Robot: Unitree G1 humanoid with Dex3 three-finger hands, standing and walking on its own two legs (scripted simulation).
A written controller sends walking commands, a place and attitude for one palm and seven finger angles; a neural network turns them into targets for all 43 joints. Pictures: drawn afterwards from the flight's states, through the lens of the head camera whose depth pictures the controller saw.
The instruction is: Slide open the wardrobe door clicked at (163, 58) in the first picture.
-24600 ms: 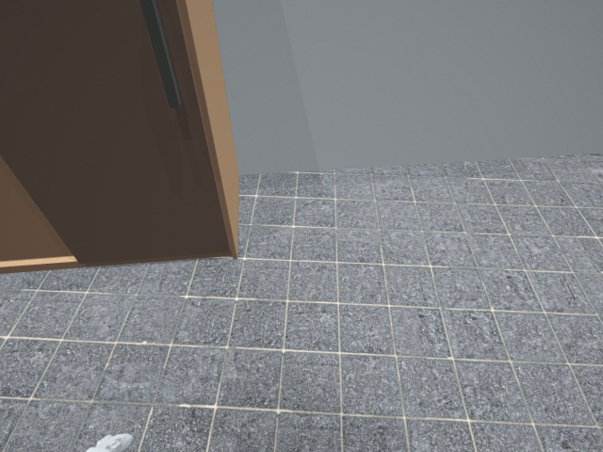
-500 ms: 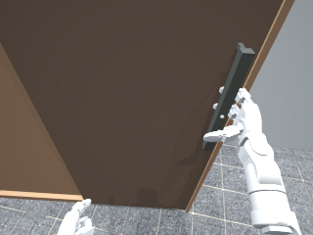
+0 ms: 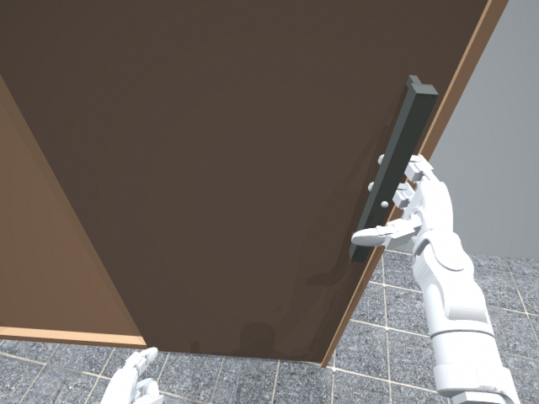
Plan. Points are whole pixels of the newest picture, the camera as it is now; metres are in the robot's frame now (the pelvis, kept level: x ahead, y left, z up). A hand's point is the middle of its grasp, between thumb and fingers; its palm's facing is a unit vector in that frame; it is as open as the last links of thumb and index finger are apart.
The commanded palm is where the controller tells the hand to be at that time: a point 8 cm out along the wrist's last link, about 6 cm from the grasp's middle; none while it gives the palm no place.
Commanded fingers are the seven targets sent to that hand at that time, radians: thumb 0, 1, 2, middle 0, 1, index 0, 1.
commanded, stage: grip the handle and tug to test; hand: right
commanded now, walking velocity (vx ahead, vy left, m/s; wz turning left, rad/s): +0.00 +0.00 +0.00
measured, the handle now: (379, 183) +0.42 -0.14 +0.14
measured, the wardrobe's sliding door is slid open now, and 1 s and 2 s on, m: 0.00 0.00 0.01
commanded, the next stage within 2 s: tug the door sideways, standing still in 1.32 s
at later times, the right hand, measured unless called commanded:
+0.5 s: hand (381, 201) +0.37 -0.13 +0.16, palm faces +0.01 +1.00 +0.01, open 7.2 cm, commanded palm +0.34 -0.18 +0.15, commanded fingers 0.00 -0.90 -0.90 0.45 1.40 0.45 1.40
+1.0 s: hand (378, 201) +0.37 -0.12 +0.16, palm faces +0.02 +1.00 +0.01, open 6.6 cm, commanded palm +0.34 -0.17 +0.15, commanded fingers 0.00 -0.90 -0.90 0.45 1.40 0.45 1.40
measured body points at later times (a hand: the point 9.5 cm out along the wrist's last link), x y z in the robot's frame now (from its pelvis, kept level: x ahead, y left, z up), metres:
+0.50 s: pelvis +0.00 +0.00 +0.00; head -0.02 +0.01 +0.45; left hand +0.16 +0.23 -0.09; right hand +0.36 -0.18 +0.16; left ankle -0.01 +0.10 -0.74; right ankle -0.01 -0.11 -0.74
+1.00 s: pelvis +0.00 +0.00 +0.00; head -0.01 +0.02 +0.45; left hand +0.17 +0.24 -0.09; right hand +0.36 -0.18 +0.16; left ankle -0.01 +0.10 -0.74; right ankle -0.01 -0.11 -0.74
